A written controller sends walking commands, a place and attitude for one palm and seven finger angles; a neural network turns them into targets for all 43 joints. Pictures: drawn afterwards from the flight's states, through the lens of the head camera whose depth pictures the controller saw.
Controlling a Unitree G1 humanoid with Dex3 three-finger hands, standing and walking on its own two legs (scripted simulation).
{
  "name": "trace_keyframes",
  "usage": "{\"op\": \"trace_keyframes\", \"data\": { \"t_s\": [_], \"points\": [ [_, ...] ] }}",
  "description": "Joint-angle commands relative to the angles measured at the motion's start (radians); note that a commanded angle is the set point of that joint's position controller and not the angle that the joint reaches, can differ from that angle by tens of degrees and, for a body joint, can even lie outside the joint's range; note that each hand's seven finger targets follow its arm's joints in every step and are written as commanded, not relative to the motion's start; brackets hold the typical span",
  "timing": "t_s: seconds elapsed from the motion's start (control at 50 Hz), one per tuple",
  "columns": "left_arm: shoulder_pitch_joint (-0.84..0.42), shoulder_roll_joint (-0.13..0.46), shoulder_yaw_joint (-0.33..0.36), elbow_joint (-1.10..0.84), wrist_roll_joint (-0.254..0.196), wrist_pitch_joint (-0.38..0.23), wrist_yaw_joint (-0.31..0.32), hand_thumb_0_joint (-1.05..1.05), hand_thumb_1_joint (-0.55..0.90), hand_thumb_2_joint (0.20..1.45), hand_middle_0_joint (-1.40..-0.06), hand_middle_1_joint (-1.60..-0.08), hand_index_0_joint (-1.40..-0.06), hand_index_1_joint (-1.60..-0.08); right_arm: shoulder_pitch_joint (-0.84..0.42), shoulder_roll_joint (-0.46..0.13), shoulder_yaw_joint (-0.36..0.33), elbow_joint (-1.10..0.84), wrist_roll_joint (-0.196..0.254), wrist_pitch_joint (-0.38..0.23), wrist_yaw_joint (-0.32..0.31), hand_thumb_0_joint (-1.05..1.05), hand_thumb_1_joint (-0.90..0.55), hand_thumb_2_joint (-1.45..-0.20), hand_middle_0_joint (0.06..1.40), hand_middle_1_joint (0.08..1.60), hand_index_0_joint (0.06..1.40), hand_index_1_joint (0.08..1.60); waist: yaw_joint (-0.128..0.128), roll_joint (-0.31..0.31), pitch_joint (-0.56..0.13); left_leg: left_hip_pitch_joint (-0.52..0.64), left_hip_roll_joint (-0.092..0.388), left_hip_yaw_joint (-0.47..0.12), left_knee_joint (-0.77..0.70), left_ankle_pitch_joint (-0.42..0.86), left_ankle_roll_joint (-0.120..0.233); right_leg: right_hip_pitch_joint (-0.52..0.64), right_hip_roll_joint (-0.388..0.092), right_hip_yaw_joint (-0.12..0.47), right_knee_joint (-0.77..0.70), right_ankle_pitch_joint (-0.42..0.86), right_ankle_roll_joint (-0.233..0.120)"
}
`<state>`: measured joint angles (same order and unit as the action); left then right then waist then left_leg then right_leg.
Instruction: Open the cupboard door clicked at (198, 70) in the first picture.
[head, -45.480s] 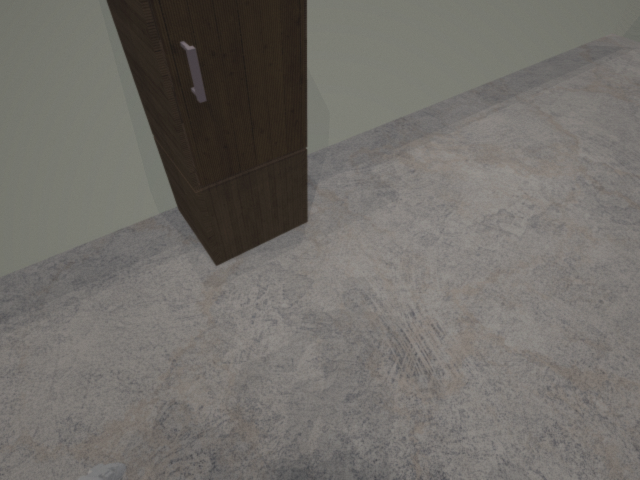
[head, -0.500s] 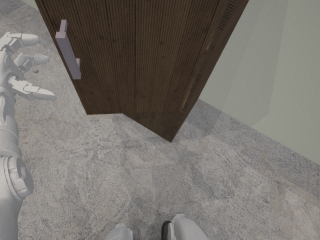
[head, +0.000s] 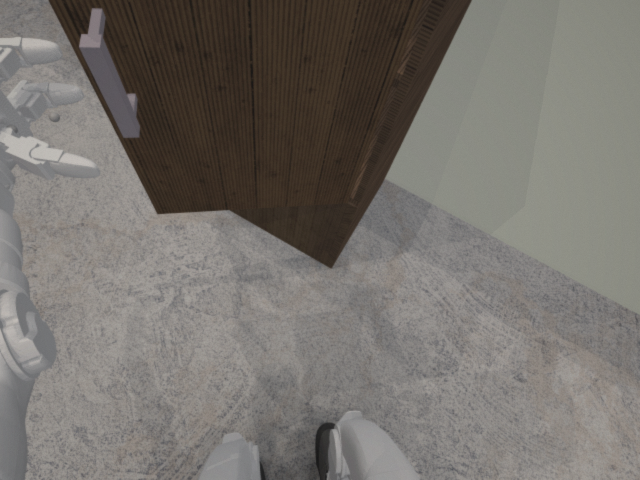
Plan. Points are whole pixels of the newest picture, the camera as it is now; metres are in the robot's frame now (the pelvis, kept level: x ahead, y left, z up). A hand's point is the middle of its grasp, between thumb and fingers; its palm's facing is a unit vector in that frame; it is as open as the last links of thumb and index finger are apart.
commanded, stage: slide the fingers in behind the handle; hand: left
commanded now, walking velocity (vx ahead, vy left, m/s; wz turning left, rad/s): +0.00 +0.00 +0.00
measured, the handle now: (115, 79) +0.57 +0.20 +0.08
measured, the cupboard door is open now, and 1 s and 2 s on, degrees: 37 37 38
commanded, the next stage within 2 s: close the thumb around the handle in 1.36 s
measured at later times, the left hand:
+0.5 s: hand (91, 115) +0.52 +0.22 +0.09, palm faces +0.03 -1.00 +0.00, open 14.0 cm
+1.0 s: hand (129, 112) +0.53 +0.18 +0.08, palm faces +0.03 -1.00 -0.01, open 14.0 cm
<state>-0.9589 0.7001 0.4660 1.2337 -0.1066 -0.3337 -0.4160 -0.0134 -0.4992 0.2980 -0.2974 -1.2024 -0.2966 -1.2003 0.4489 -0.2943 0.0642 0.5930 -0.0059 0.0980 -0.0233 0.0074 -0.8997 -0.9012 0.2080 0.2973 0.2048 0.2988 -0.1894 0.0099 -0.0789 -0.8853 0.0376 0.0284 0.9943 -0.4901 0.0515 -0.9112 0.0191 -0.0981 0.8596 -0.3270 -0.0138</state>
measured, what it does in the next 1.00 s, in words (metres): stands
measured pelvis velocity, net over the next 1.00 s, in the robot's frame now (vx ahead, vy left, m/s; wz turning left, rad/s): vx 0.01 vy -0.01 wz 0.00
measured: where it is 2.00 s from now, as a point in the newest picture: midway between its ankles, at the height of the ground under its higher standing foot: outside the picture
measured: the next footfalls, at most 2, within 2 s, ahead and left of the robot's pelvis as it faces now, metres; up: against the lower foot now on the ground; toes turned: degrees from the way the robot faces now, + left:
none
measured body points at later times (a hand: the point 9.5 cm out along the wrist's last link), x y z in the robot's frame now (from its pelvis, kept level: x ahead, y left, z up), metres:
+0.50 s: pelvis +0.01 +0.00 +0.00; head +0.14 +0.02 +0.43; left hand +0.51 +0.27 +0.09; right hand +0.01 -0.26 -0.10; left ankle -0.02 +0.08 -0.68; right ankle +0.04 -0.12 -0.68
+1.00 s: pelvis +0.01 -0.01 +0.00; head +0.14 +0.01 +0.43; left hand +0.52 +0.24 +0.09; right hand +0.00 -0.27 -0.11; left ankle -0.02 +0.08 -0.68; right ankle +0.04 -0.12 -0.68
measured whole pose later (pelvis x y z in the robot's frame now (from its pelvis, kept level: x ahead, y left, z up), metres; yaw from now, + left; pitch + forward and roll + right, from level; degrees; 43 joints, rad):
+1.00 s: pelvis +0.01 -0.01 +0.00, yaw +0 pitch +21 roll -3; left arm -0.93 0.51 0.40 1.18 -0.08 -0.38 -0.23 -0.01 -0.50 0.30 -0.30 -1.20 -0.30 -1.21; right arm 0.44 -0.27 0.04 0.60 -0.02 0.08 0.01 0.01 -0.90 -0.90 0.21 0.30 0.20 0.30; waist -0.18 0.03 -0.09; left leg -0.85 0.04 0.04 0.97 -0.50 0.04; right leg -0.89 0.02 -0.08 0.87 -0.35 -0.02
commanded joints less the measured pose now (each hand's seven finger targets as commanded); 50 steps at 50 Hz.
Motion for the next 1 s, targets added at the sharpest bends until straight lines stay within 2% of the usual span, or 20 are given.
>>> {"op": "trace_keyframes", "data": {
  "t_s": [0.0,0.1,0.14,0.22,0.26,0.28,0.36,0.42,0.48,0.54,0.56,0.58,0.64,0.7,0.74,0.78,0.82,0.9,0.94,0.98],
  "points": [
    [-0.438,0.276,0.044,-0.225,-0.015,-0.076,0.04,0.0,-0.5,0.3,-0.3,-1.2,-0.3,-1.2,0.172,-0.196,-0.069,-0.036,-0.011,-0.015,-0.012,0.0,-0.9,-0.9,0.2,0.3,0.2,0.3,-0.004,0.175,-0.458,0.316,0.0,-0.106,-0.136,0.454,-0.04,0.236,0.037,0.052,-0.051,0.217,-0.019],
    [-0.391,0.237,0.035,-0.26,-0.001,-0.086,0.067,0.0,-0.5,0.3,-0.3,-1.2,-0.3,-1.2,0.178,-0.187,-0.076,-0.046,-0.014,-0.011,0.0,0.0,-0.9,-0.9,0.2,0.3,0.2,0.3,0.013,0.22,-0.507,0.374,0.003,-0.104,-0.128,0.559,-0.05,0.236,0.038,0.05,-0.041,0.268,-0.021],
    [-0.397,0.222,0.022,-0.236,-0.003,-0.077,0.074,0.0,-0.5,0.3,-0.3,-1.2,-0.3,-1.2,0.172,-0.186,-0.074,-0.04,-0.012,-0.006,0.002,0.0,-0.9,-0.9,0.2,0.3,0.2,0.3,0.001,0.19,-0.465,0.346,0.005,-0.098,-0.131,0.528,-0.047,0.237,0.037,0.053,-0.048,0.267,-0.014],
    [-0.376,0.202,0.028,-0.292,-0.006,-0.089,0.092,0.0,-0.5,0.3,-0.3,-1.2,-0.3,-1.2,0.173,-0.18,-0.081,-0.051,-0.012,-0.005,0.008,0.0,-0.9,-0.9,0.2,0.3,0.2,0.3,0.019,0.203,-0.525,0.392,0.007,-0.101,-0.13,0.598,-0.054,0.26,0.039,0.052,-0.041,0.304,-0.015],
    [-0.344,0.187,0.033,-0.267,-0.01,-0.087,0.098,0.0,-0.5,0.3,-0.3,-1.2,-0.3,-1.2,0.171,-0.177,-0.084,-0.05,-0.012,-0.004,0.011,0.0,-0.9,-0.9,0.2,0.3,0.2,0.3,0.021,0.169,-0.491,0.357,0.004,-0.091,-0.13,0.577,-0.048,0.277,0.038,0.055,-0.047,0.314,-0.014],
    [-0.33,0.173,0.02,-0.255,-0.01,-0.083,0.099,0.0,-0.5,0.3,-0.3,-1.2,-0.3,-1.2,0.166,-0.176,-0.082,-0.052,-0.008,-0.002,0.011,0.0,-0.9,-0.9,0.2,0.3,0.2,0.3,0.016,0.145,-0.468,0.333,0.002,-0.084,-0.134,0.548,-0.043,0.284,0.037,0.056,-0.048,0.313,-0.012],
    [-0.375,0.124,-0.017,-0.275,-0.006,-0.091,0.112,0.0,-0.5,0.3,-0.3,-1.2,-0.3,-1.2,0.16,-0.169,-0.082,-0.045,-0.01,-0.007,0.012,0.0,-0.9,-0.9,0.2,0.3,0.2,0.3,0.008,0.174,-0.458,0.36,0.002,-0.091,-0.138,0.546,-0.046,0.256,0.036,0.055,-0.048,0.296,-0.012],
    [-0.384,0.146,0.008,-0.285,-0.012,-0.103,0.12,0.0,-0.5,0.3,-0.3,-1.2,-0.3,-1.2,0.159,-0.17,-0.084,-0.043,-0.011,-0.011,0.01,0.0,-0.9,-0.9,0.2,0.3,0.2,0.3,0.012,0.15,-0.493,0.345,-0.003,-0.087,-0.129,0.545,-0.041,0.29,0.035,0.063,-0.042,0.324,-0.012],
    [-0.384,0.116,-0.02,-0.268,-0.004,-0.103,0.125,0.0,-0.5,0.3,-0.3,-1.2,-0.3,-1.2,0.151,-0.166,-0.083,-0.038,-0.008,-0.014,0.009,0.0,-0.9,-0.9,0.2,0.3,0.2,0.3,0.003,0.139,-0.456,0.326,-0.005,-0.083,-0.132,0.518,-0.039,0.282,0.032,0.064,-0.045,0.315,-0.01],
    [-0.407,0.068,-0.054,-0.268,-0.002,-0.107,0.131,0.0,-0.5,0.3,-0.3,-1.2,-0.3,-1.2,0.152,-0.161,-0.085,-0.032,-0.01,-0.017,0.011,0.0,-0.9,-0.9,0.2,0.3,0.2,0.3,-0.001,0.175,-0.483,0.375,-0.002,-0.096,-0.121,0.568,-0.05,0.244,0.031,0.058,-0.038,0.309,-0.011],
    [-0.418,0.047,-0.067,-0.25,-0.007,-0.102,0.134,0.0,-0.5,0.3,-0.3,-1.2,-0.3,-1.2,0.149,-0.161,-0.085,-0.026,-0.01,-0.019,0.013,0.0,-0.9,-0.9,0.2,0.3,0.2,0.3,-0.014,0.149,-0.455,0.356,-0.003,-0.093,-0.122,0.526,-0.046,0.236,0.032,0.058,-0.045,0.293,-0.009],
    [-0.426,0.08,-0.043,-0.249,-0.005,-0.102,0.14,0.0,-0.5,0.3,-0.3,-1.2,-0.3,-1.2,0.15,-0.166,-0.085,-0.024,-0.01,-0.02,0.01,0.0,-0.9,-0.9,0.2,0.3,0.2,0.3,-0.01,0.139,-0.451,0.339,-0.004,-0.093,-0.126,0.502,-0.044,0.244,0.03,0.058,-0.044,0.284,-0.009],
    [-0.446,0.076,-0.045,-0.259,0.005,-0.107,0.156,0.0,-0.5,0.3,-0.3,-1.2,-0.3,-1.2,0.153,-0.163,-0.084,-0.026,-0.014,-0.026,0.011,0.0,-0.9,-0.9,0.2,0.3,0.2,0.3,-0.005,0.173,-0.494,0.357,-0.007,-0.095,-0.117,0.536,-0.047,0.246,0.029,0.061,-0.033,0.303,-0.011],
    [-0.433,0.082,-0.035,-0.27,0.009,-0.115,0.172,0.0,-0.5,0.3,-0.3,-1.2,-0.3,-1.2,0.158,-0.162,-0.084,-0.032,-0.016,-0.028,0.014,0.0,-0.9,-0.9,0.2,0.3,0.2,0.3,0.0,0.152,-0.517,0.353,-0.008,-0.094,-0.111,0.564,-0.044,0.272,0.029,0.062,-0.026,0.334,-0.013],
    [-0.442,0.046,-0.065,-0.237,0.014,-0.105,0.178,0.0,-0.5,0.3,-0.3,-1.2,-0.3,-1.2,0.156,-0.158,-0.083,-0.025,-0.015,-0.027,0.017,0.0,-0.9,-0.9,0.2,0.3,0.2,0.3,-0.015,0.136,-0.482,0.32,-0.009,-0.091,-0.114,0.517,-0.041,0.262,0.028,0.062,-0.031,0.316,-0.008],
    [-0.428,0.095,-0.026,-0.242,0.018,-0.101,0.188,0.0,-0.5,0.3,-0.3,-1.2,-0.3,-1.2,0.156,-0.162,-0.083,-0.034,-0.015,-0.027,0.017,0.0,-0.9,-0.9,0.2,0.3,0.2,0.3,0.001,0.136,-0.491,0.287,-0.015,-0.077,-0.12,0.482,-0.034,0.309,0.028,0.073,-0.035,0.327,-0.009],
    [-0.43,0.106,-0.017,-0.285,0.025,-0.116,0.193,0.0,-0.5,0.3,-0.3,-1.2,-0.3,-1.2,0.159,-0.158,-0.085,-0.039,-0.017,-0.028,0.018,0.0,-0.9,-0.9,0.2,0.3,0.2,0.3,0.014,0.179,-0.554,0.33,-0.014,-0.082,-0.115,0.545,-0.041,0.318,0.027,0.071,-0.022,0.358,-0.013],
    [-0.415,0.041,-0.055,-0.301,0.011,-0.124,0.194,0.0,-0.5,0.3,-0.3,-1.2,-0.3,-1.2,0.162,-0.155,-0.089,-0.041,-0.017,-0.03,0.024,0.0,-0.9,-0.9,0.2,0.3,0.2,0.3,0.0,0.136,-0.536,0.335,-0.011,-0.08,-0.119,0.552,-0.035,0.327,0.031,0.068,-0.033,0.376,-0.012],
    [-0.416,0.01,-0.075,-0.263,0.009,-0.115,0.195,0.0,-0.5,0.3,-0.3,-1.2,-0.3,-1.2,0.159,-0.152,-0.087,-0.03,-0.014,-0.028,0.025,0.0,-0.9,-0.9,0.2,0.3,0.2,0.3,-0.006,0.134,-0.488,0.314,-0.013,-0.075,-0.128,0.504,-0.035,0.309,0.031,0.068,-0.042,0.346,-0.009],
    [-0.411,0.059,-0.038,-0.263,0.014,-0.112,0.202,0.0,-0.5,0.3,-0.3,-1.2,-0.3,-1.2,0.162,-0.158,-0.089,-0.03,-0.014,-0.028,0.022,0.0,-0.9,-0.9,0.2,0.3,0.2,0.3,0.002,0.111,-0.492,0.283,-0.017,-0.07,-0.134,0.468,-0.03,0.337,0.029,0.073,-0.044,0.339,-0.009]
  ]
}}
